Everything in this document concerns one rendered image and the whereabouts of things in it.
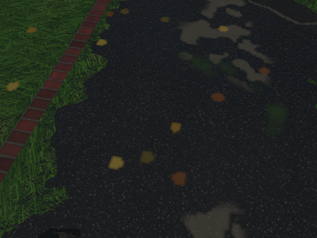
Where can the robot left hand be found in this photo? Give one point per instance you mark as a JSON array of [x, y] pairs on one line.
[[61, 233]]

